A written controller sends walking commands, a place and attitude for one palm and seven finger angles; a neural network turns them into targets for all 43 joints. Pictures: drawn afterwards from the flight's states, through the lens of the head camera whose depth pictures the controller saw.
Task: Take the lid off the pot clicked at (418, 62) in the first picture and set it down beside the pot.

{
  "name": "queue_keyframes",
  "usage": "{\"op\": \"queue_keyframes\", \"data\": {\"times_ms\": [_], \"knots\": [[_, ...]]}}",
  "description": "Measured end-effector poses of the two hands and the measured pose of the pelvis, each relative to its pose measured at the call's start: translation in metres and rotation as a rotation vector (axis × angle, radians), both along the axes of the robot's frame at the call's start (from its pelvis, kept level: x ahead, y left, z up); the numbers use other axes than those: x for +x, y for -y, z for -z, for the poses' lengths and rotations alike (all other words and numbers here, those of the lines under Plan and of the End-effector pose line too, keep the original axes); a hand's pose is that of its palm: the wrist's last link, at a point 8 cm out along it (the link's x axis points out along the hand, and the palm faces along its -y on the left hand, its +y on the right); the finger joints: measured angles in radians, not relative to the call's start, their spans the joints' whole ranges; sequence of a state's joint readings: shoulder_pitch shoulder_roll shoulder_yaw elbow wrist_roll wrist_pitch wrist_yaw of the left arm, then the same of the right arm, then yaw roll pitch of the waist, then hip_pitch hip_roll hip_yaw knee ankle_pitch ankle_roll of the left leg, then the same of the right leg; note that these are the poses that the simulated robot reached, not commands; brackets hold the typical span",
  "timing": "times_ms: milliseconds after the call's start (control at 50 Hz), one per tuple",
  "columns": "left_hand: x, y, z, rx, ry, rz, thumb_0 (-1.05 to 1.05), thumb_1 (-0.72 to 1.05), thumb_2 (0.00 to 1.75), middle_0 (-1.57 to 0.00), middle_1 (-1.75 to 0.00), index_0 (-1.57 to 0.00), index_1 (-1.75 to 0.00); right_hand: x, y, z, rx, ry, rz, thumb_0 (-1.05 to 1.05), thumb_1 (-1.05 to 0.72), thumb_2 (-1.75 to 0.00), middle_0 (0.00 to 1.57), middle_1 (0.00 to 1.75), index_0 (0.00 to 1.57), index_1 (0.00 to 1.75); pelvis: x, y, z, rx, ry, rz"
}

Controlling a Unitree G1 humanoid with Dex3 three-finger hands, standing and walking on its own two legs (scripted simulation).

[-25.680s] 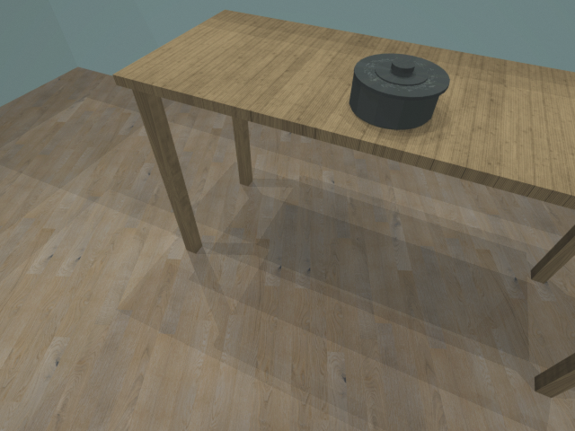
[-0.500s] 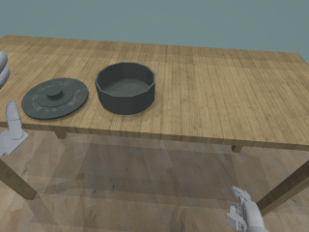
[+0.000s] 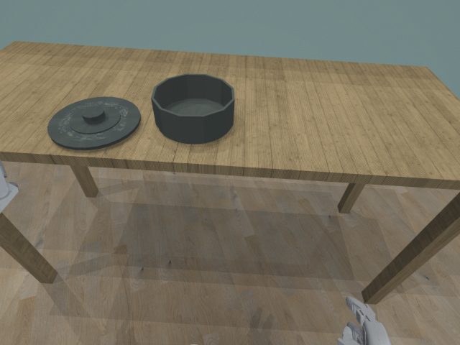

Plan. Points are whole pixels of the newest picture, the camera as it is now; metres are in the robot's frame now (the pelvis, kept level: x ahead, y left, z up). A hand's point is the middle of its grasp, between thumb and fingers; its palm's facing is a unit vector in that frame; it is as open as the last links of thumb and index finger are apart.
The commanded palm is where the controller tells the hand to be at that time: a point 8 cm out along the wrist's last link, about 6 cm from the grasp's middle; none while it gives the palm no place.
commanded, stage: step back with the hand held close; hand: left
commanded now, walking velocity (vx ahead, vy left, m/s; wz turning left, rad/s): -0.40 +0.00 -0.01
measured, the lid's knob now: (93, 113) +0.59 +0.35 +0.08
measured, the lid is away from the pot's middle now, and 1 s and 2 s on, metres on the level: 0.24 0.24 0.24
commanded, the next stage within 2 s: stop stepping back and stand still in 0.30 s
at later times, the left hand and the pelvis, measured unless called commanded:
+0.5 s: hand out of the picture +0.09 +0.23 +0.24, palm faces +0.37 -0.81 -0.45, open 7.5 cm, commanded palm +0.01 +0.30 +0.27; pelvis -0.12 +0.02 -0.01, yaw -1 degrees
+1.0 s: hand out of the picture -0.05 +0.28 +0.28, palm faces +0.56 -0.76 -0.34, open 7.5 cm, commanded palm -0.11 +0.33 +0.27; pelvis -0.22 +0.04 +0.00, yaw +4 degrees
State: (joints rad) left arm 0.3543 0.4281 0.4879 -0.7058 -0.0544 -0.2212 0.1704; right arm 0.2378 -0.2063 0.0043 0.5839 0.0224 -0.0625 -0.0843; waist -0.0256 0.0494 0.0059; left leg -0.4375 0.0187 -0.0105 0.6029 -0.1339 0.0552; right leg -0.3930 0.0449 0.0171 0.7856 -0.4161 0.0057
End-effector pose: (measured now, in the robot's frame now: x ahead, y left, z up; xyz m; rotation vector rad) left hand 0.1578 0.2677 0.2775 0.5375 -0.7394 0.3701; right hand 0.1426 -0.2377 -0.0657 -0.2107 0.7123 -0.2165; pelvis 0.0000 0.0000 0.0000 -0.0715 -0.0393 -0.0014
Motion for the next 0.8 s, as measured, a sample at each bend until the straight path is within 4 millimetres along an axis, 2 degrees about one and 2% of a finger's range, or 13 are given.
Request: {"op": "queue_keyframes", "data": {"times_ms": [100,180,260,340,400,440,480,520,620,680,720,760,800], "knots": [[-0.018,0.005,-0.002,0.062,-0.049,-0.01,0.01,0.88,0.9,-0.21,-0.3,-0.21,-0.31,-0.011,-0.01,-0.002,0.046,0.011,-0.038,0.01,-0.9,-0.9,0.21,0.3,0.2,0.3,-0.017,0.006,-0.002,0.034,-0.043,-0.001],[-0.037,0.012,-0.004,0.077,-0.056,0.05,0.01,0.88,0.89,-0.21,-0.3,-0.21,-0.31,-0.021,-0.011,-0.001,0.025,-0.034,-0.059,0.01,-0.9,-0.9,0.21,0.3,0.2,0.3,-0.034,-0.001,-0.005,0.041,-0.036,0.009],[-0.051,0.001,-0.003,0.064,-0.006,0.069,0.01,0.88,0.89,-0.22,-0.3,-0.21,-0.31,-0.033,-0.011,-0.006,-0.025,-0.022,-0.048,0.01,-0.9,-0.9,0.21,0.3,0.2,0.3,-0.047,-0.012,0.0,0.036,-0.048,-0.002],[-0.061,-0.012,0.0,0.042,-0.004,0.058,0.01,0.88,0.89,-0.22,-0.3,-0.21,-0.31,-0.048,-0.015,-0.008,-0.02,0.01,-0.032,0.01,-0.9,-0.9,0.21,0.3,0.2,0.3,-0.074,-0.016,0.0,0.056,-0.04,0.007],[-0.075,-0.013,-0.002,0.044,-0.051,0.037,0.01,0.88,0.89,-0.21,-0.3,-0.21,-0.31,-0.067,-0.021,-0.011,0.016,0.029,-0.04,0.01,-0.9,-0.9,0.21,0.3,0.2,0.3,-0.091,-0.014,-0.005,0.043,-0.039,0.011],[-0.079,-0.015,0.015,0.033,-0.15,0.035,0.01,0.88,0.9,-0.21,-0.3,-0.21,-0.31,-0.078,-0.02,-0.003,0.032,0.033,-0.056,0.01,-0.9,-0.9,0.21,0.3,0.2,0.3,-0.101,-0.015,0.0,0.032,-0.042,-0.005],[-0.095,-0.011,0.027,0.046,-0.189,0.043,0.01,0.88,0.9,-0.21,-0.3,-0.21,-0.31,-0.09,-0.016,0.003,0.029,0.037,-0.045,0.01,-0.9,-0.9,0.21,0.3,0.2,0.3,-0.113,-0.015,0.01,0.052,-0.031,0.014],[-0.116,-0.008,0.03,0.042,-0.195,0.067,0.02,0.88,0.89,-0.21,-0.3,-0.21,-0.31,-0.106,-0.016,0.004,0.009,0.022,-0.028,0.01,-0.9,-0.9,0.21,0.3,0.2,0.3,-0.124,-0.019,0.011,0.035,-0.006,0.008],[-0.166,-0.015,0.007,0.056,0.001,0.081,0.02,0.88,0.89,-0.22,-0.3,-0.21,-0.31,-0.148,-0.022,0.003,-0.049,-0.015,-0.003,0.01,-0.9,-0.9,0.21,0.3,0.2,0.3,-0.145,-0.03,0.013,0.013,0.018,0.009],[-0.18,-0.032,-0.016,0.025,0.11,0.015,0.01,0.87,0.89,-0.22,-0.3,-0.22,-0.31,-0.17,-0.034,0.002,0.002,-0.044,-0.018,0.01,-0.9,-0.9,0.2,0.3,0.2,0.3,-0.161,-0.028,0.001,0.003,0.024,-0.029],[-0.186,-0.044,-0.025,-0.017,0.114,-0.041,0.01,0.88,0.89,-0.22,-0.3,-0.21,-0.31,-0.181,-0.043,-0.001,0.042,-0.064,-0.044,0.01,-0.9,-0.9,0.2,0.3,0.2,0.3,-0.17,-0.025,-0.008,-0.001,0.012,-0.07],[-0.197,-0.051,-0.026,-0.015,0.066,-0.096,0.01,0.88,0.89,-0.21,-0.3,-0.21,-0.31,-0.185,-0.051,-0.001,0.073,-0.059,-0.077,0.01,-0.9,-0.9,0.2,0.3,0.2,0.3,-0.179,-0.022,-0.01,0.027,-0.01,-0.101],[-0.212,-0.046,-0.018,0.042,0.016,-0.107,0.01,0.89,0.9,-0.21,-0.3,-0.2,-0.31,-0.185,-0.053,0.005,0.078,-0.04,-0.119,0.01,-0.9,-0.9,0.21,0.3,0.2,0.3,-0.192,-0.022,-0.001,0.076,-0.038,-0.076]]}}
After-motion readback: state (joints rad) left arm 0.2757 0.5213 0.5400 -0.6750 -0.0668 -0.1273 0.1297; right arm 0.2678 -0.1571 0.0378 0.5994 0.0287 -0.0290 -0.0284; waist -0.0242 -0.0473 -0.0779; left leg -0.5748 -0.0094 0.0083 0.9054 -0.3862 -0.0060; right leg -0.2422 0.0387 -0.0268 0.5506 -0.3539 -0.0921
